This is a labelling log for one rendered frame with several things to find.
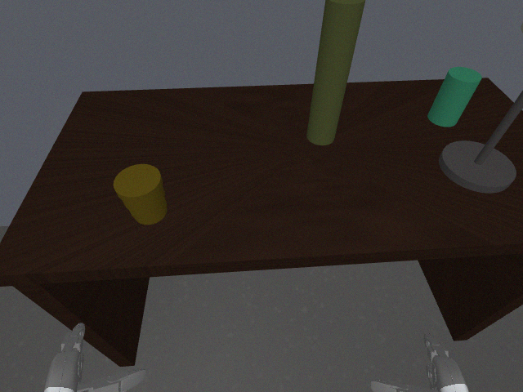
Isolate left robot hand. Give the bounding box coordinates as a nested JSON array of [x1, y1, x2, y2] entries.
[[44, 323, 146, 392]]

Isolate desk lamp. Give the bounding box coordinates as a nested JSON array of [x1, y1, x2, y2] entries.
[[439, 23, 523, 194]]

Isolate desk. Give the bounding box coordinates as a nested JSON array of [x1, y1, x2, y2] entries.
[[0, 78, 523, 367]]

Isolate right robot hand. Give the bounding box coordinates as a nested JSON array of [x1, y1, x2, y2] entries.
[[371, 333, 469, 392]]

